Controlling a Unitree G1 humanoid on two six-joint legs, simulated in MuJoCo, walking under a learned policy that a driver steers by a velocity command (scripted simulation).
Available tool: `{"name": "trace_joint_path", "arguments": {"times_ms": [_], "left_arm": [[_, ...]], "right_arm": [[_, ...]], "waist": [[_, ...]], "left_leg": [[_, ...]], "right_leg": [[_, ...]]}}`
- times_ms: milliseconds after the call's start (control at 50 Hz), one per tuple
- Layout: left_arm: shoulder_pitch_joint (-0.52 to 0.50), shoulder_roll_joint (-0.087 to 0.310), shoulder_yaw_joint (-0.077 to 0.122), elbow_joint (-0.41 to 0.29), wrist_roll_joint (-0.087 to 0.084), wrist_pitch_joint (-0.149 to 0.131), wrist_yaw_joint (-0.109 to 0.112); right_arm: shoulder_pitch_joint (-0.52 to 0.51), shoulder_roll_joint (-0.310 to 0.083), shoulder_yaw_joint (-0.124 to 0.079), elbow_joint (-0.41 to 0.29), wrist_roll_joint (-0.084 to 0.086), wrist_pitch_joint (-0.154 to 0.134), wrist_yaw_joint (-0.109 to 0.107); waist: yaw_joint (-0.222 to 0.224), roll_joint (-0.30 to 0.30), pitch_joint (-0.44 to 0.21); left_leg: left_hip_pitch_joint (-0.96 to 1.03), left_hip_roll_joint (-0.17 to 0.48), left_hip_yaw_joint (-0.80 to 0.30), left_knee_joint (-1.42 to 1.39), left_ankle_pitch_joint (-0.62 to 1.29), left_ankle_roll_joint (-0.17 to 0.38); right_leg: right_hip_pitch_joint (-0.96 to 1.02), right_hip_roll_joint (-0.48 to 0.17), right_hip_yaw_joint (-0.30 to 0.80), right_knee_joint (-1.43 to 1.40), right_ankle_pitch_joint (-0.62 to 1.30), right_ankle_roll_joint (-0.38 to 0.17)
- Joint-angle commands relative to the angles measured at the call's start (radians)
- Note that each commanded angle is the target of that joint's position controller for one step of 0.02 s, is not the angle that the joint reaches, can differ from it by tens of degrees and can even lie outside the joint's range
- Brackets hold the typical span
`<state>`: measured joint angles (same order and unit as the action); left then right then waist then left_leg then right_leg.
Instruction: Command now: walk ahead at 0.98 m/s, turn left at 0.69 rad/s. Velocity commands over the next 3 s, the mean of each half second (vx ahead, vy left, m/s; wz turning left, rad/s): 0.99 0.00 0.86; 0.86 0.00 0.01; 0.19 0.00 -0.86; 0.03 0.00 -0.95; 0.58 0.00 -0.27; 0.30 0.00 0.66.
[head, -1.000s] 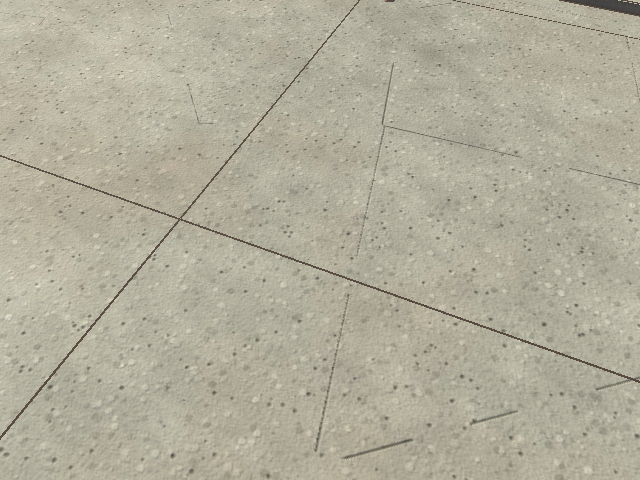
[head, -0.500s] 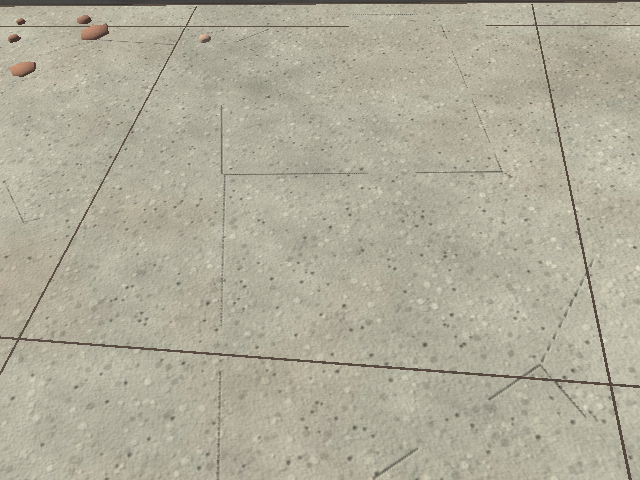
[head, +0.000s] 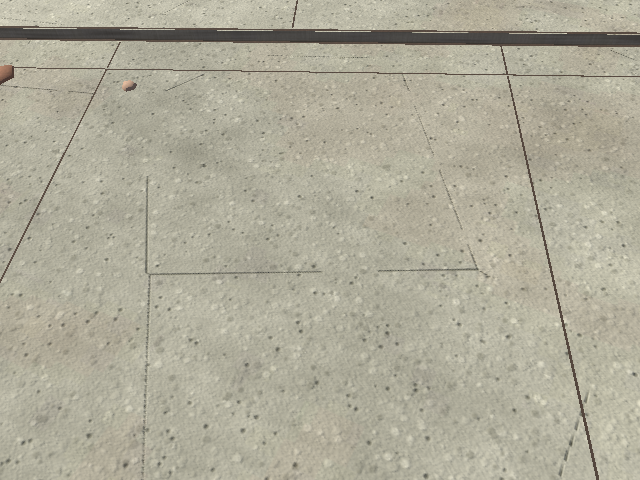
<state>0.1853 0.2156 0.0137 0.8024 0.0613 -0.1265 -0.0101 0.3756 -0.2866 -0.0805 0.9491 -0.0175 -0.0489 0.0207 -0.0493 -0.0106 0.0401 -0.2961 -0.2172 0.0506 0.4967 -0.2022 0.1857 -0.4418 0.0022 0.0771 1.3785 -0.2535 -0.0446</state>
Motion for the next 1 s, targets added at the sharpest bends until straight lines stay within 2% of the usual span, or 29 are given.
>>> {"name": "trace_joint_path", "arguments": {"times_ms": [20, 100, 180, 220, 260, 280, 300, 320, 340, 360, 380, 400, 420, 480, 580, 620, 680, 720, 740, 760, 780, 800, 820, 840, 880, 920, 940, 960, 1000], "left_arm": [[0.013, 0.08, -0.003, -0.112, 0.03, 0.024, -0.007], [-0.253, 0.073, -0.03, -0.231, 0.0, 0.029, -0.023], [-0.349, 0.067, -0.038, -0.272, -0.022, 0.028, -0.022], [-0.347, 0.08, -0.035, -0.287, -0.026, 0.023, -0.012], [-0.195, 0.162, -0.001, -0.254, -0.033, 0.016, 0.01], [-0.019, 0.207, 0.021, -0.212, -0.037, 0.01, 0.024], [0.204, 0.279, 0.052, -0.169, -0.021, 0.01, 0.048], [0.315, 0.327, 0.069, -0.144, 0.023, 0.013, 0.06], [0.242, 0.349, 0.086, -0.143, 0.015, 0.02, 0.039], [0.127, 0.207, 0.067, -0.17, 0.005, 0.027, 0.03], [0.088, 0.143, 0.051, -0.156, -0.006, 0.027, 0.024], [0.094, 0.129, 0.047, -0.131, 0.001, 0.025, 0.021], [0.127, 0.12, 0.043, -0.094, -0.005, 0.019, 0.023], [0.181, 0.083, 0.036, -0.019, -0.041, -0.005, 0.002], [0.153, 0.141, 0.04, 0.01, -0.031, -0.028, -0.004], [0.223, 0.168, 0.039, 0.04, -0.035, -0.027, -0.005], [0.304, 0.269, 0.048, 0.082, -0.038, -0.003, 0.013], [0.281, 0.324, 0.052, 0.095, -0.04, 0.026, 0.028], [0.257, 0.307, 0.048, 0.082, -0.048, 0.031, 0.026], [0.344, 0.124, 0.014, 0.039, -0.048, 0.031, 0.002], [0.365, 0.164, 0.025, 0.007, -0.092, 0.029, 0.011], [0.22, 0.211, 0.04, -0.013, -0.086, 0.029, 0.017], [0.204, 0.166, 0.03, -0.012, -0.084, 0.029, 0.011], [0.223, 0.137, 0.027, 0.02, -0.075, 0.042, 0.009], [0.302, 0.101, 0.032, 0.059, -0.054, 0.085, 0.001], [0.27, 0.078, 0.04, 0.046, -0.045, 0.11, -0.009], [0.211, 0.085, 0.056, 0.009, -0.137, 0.096, 0.007], [0.164, 0.089, 0.051, -0.019, -0.141, 0.086, 0.009], [0.093, 0.072, 0.044, -0.052, -0.102, 0.064, -0.003]], "right_arm": [[0.001, -0.067, 0.0, -0.059, 0.011, -0.048, -0.008], [0.066, -0.092, -0.007, -0.082, 0.02, -0.062, -0.007], [0.17, -0.124, -0.022, -0.074, 0.03, -0.05, -0.004], [0.16, -0.128, -0.025, -0.08, 0.028, -0.044, -0.014], [0.12, -0.178, -0.036, -0.096, 0.021, -0.049, -0.017], [0.054, -0.216, -0.045, -0.115, 0.022, -0.055, -0.012], [0.006, -0.168, -0.036, -0.144, 0.018, -0.066, -0.006], [0.046, 0.017, 0.008, -0.177, 0.036, -0.068, -0.014], [0.112, -0.041, 0.017, -0.231, 0.07, -0.054, -0.022], [0.004, -0.099, 0.007, -0.198, 0.036, -0.031, -0.027], [-0.063, -0.1, 0.004, -0.205, 0.014, -0.02, -0.011], [-0.096, -0.082, 0.004, -0.211, 0.003, -0.01, 0.003], [-0.122, -0.052, 0.009, -0.23, -0.013, 0.003, 0.019], [-0.195, 0.003, 0.03, -0.301, -0.019, 0.037, 0.043], [-0.347, -0.025, 0.055, -0.391, -0.021, 0.029, 0.071], [-0.421, -0.015, 0.069, -0.398, -0.024, 0.019, 0.079], [-0.415, -0.06, 0.064, -0.385, -0.033, 0.005, 0.064], [-0.106, -0.125, 0.034, -0.291, -0.043, -0.001, 0.033], [0.071, -0.183, 0.008, -0.233, -0.057, -0.004, 0.011], [0.067, -0.283, -0.012, -0.221, -0.075, -0.01, -0.01], [0.084, -0.293, -0.022, -0.25, -0.058, -0.013, -0.014], [0.042, -0.226, -0.015, -0.222, -0.041, -0.02, -0.015], [-0.019, -0.169, 0.002, -0.207, -0.036, -0.034, -0.013], [-0.066, -0.12, 0.012, -0.2, -0.038, -0.049, -0.009], [-0.084, -0.052, 0.032, -0.187, -0.015, -0.065, -0.01], [-0.1, -0.044, 0.035, -0.178, 0.008, -0.081, -0.011], [-0.227, -0.019, 0.03, -0.213, 0.025, -0.086, -0.018], [-0.279, -0.031, 0.031, -0.229, 0.027, -0.086, -0.031], [-0.307, -0.053, 0.028, -0.232, 0.021, -0.07, -0.063]], "waist": [[0.097, -0.064, 0.039], [0.023, -0.012, 0.112], [-0.065, 0.062, 0.032], [-0.054, 0.079, -0.002], [0.03, 0.095, -0.126], [0.137, 0.096, -0.213], [0.23, 0.056, -0.336], [0.198, -0.183, -0.428], [0.128, -0.37, -0.537], [0.135, -0.163, -0.34], [0.128, -0.06, -0.204], [0.112, -0.006, -0.14], [0.095, -0.015, -0.087], [0.055, -0.081, -0.034], [0.014, -0.045, 0.069], [0.047, -0.01, 0.114], [0.013, -0.071, 0.058], [-0.156, -0.118, -0.124], [-0.238, -0.108, -0.212], [-0.097, 0.17, -0.33], [-0.092, 0.158, -0.498], [-0.09, 0.027, -0.303], [-0.036, 0.03, -0.123], [0.015, -0.008, -0.052], [0.085, 0.028, -0.032], [0.113, 0.07, -0.017], [0.116, 0.135, -0.03], [0.125, 0.148, -0.011], [0.117, 0.105, 0.033]], "left_leg": [[0.002, 0.298, -0.527, -0.333, -0.091, 0.155], [-0.149, 0.218, -0.419, -0.395, 0.156, 0.101], [0.084, 0.219, -0.419, -0.293, 0.541, 0.028], [0.178, 0.227, -0.427, -0.208, 0.652, 0.003], [0.22, 0.235, -0.445, 0.016, 0.837, -0.035], [0.158, 0.213, -0.442, 0.208, 0.779, -0.046], [0.016, 0.184, -0.402, 0.459, 0.559, -0.044], [-0.275, 0.109, -0.278, 0.77, -0.299, -0.049], [-0.439, 0.128, -0.198, 0.939, -0.284, -0.053], [-0.493, 0.207, -0.169, 0.93, -0.146, -0.053], [-0.484, 0.231, -0.15, 0.879, -0.081, -0.063], [-0.465, 0.257, -0.143, 0.856, -0.071, -0.073], [-0.459, 0.284, -0.142, 0.838, -0.07, -0.077], [-0.519, 0.33, -0.118, 0.824, -0.046, -0.077], [-0.427, 0.295, -0.059, 0.495, 0.197, -0.069], [-0.302, 0.245, 0.041, 0.32, 0.241, -0.04], [-0.146, 0.136, 0.101, 0.202, 0.106, -0.005], [0.207, 0.122, 0.038, 0.124, 0.025, 0.029], [0.473, 0.199, -0.046, 0.076, 0.007, 0.04], [0.741, 0.526, -0.414, 0.07, -0.155, 0.037], [0.799, 0.671, -0.794, -0.083, -0.205, 0.066], [0.631, 0.598, -0.632, -0.144, -0.162, 0.025], [0.438, 0.575, -0.493, -0.18, 0.068, 0.025], [0.316, 0.534, -0.364, -0.191, 0.314, 0.004], [0.181, 0.492, -0.162, -0.198, 0.653, -0.034], [0.156, 0.472, -0.047, -0.22, 0.809, -0.051], [0.171, 0.441, -0.009, -0.242, 0.745, -0.077], [0.131, 0.413, 0.049, -0.27, 0.713, -0.088], [0.037, 0.335, 0.175, -0.261, 0.646, -0.114]], "right_leg": [[-0.224, -0.094, 0.014, -0.098, -0.035, 0.037], [-0.129, -0.086, -0.082, -0.508, 0.231, 0.087], [-0.071, -0.002, -0.113, -0.737, 0.376, 0.07], [0.0, 0.023, -0.096, -0.853, 0.339, 0.056], [0.236, 0.054, -0.068, -0.898, 0.239, 0.035], [0.435, 0.015, -0.038, -0.913, 0.199, 0.02], [0.69, -0.117, 0.057, -0.851, -0.012, -0.004], [0.946, -0.429, 0.4, -0.863, -0.156, -0.047], [0.956, -0.525, 0.826, -1.031, -0.357, -0.145], [0.779, -0.429, 0.665, -1.09, -0.482, -0.124], [0.63, -0.378, 0.481, -1.095, -0.324, -0.102], [0.532, -0.344, 0.363, -1.113, -0.16, -0.086], [0.46, -0.308, 0.253, -1.13, -0.057, -0.072], [0.401, -0.291, 0.061, -1.164, 0.159, -0.037], [0.26, -0.214, -0.204, -1.291, 0.381, -0.02], [0.252, -0.206, -0.263, -1.357, 0.526, -0.023], [0.429, -0.251, -0.269, -1.212, 1.137, -0.051], [0.424, -0.268, -0.232, -0.8, 1.284, -0.066], [0.251, -0.219, -0.219, -0.497, 1.046, -0.063], [-0.075, -0.059, -0.18, -0.087, -0.153, -0.053], [-0.23, 0.005, 0.003, 0.134, -0.217, -0.068], [-0.298, -0.053, 0.018, 0.097, -0.07, -0.074], [-0.285, -0.076, -0.011, 0.026, -0.021, -0.058], [-0.229, -0.103, -0.008, -0.033, -0.015, -0.041], [-0.107, -0.113, -0.025, -0.103, -0.041, -0.01], [-0.125, -0.095, -0.06, -0.156, -0.019, 0.001], [-0.172, -0.123, -0.009, -0.171, 0.034, 0.011], [-0.174, -0.113, -0.043, -0.251, 0.101, 0.018], [-0.087, -0.068, -0.142, -0.519, 0.27, 0.034]]}}
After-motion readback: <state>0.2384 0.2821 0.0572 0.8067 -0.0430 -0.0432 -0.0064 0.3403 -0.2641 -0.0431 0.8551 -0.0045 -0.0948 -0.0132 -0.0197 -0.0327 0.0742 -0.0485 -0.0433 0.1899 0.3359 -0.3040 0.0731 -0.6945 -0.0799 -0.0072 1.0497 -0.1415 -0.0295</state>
